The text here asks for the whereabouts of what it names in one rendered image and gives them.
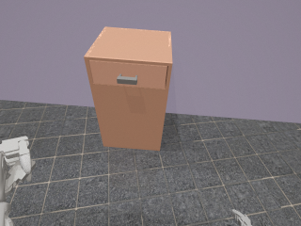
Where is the right robot hand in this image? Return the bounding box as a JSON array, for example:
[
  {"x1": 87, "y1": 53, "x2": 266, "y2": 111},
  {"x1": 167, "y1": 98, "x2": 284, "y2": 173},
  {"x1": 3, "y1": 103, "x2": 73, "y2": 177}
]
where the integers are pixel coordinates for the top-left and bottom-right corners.
[{"x1": 231, "y1": 209, "x2": 252, "y2": 226}]

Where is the handle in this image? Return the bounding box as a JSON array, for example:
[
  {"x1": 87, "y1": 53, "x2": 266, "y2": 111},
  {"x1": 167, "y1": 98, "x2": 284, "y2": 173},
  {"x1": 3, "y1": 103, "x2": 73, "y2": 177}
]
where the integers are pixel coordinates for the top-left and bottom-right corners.
[{"x1": 117, "y1": 73, "x2": 137, "y2": 85}]

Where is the left robot hand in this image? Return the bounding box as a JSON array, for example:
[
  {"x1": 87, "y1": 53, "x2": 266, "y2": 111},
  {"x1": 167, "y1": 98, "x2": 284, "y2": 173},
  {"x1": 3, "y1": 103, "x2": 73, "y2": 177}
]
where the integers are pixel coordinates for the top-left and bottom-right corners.
[{"x1": 0, "y1": 136, "x2": 36, "y2": 202}]

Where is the left robot forearm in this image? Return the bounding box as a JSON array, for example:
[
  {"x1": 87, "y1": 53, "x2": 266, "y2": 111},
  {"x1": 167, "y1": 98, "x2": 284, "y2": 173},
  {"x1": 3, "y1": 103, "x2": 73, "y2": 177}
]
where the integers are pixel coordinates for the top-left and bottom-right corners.
[{"x1": 0, "y1": 202, "x2": 15, "y2": 226}]

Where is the cabinet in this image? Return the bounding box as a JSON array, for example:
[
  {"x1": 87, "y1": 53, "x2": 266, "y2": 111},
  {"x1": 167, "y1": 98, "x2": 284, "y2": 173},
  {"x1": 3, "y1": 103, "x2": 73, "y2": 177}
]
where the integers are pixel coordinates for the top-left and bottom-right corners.
[{"x1": 84, "y1": 26, "x2": 173, "y2": 151}]

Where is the drawer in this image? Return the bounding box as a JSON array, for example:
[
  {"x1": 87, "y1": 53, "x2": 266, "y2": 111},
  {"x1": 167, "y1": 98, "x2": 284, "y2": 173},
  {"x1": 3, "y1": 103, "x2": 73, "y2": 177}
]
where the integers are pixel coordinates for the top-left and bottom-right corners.
[{"x1": 89, "y1": 60, "x2": 167, "y2": 89}]

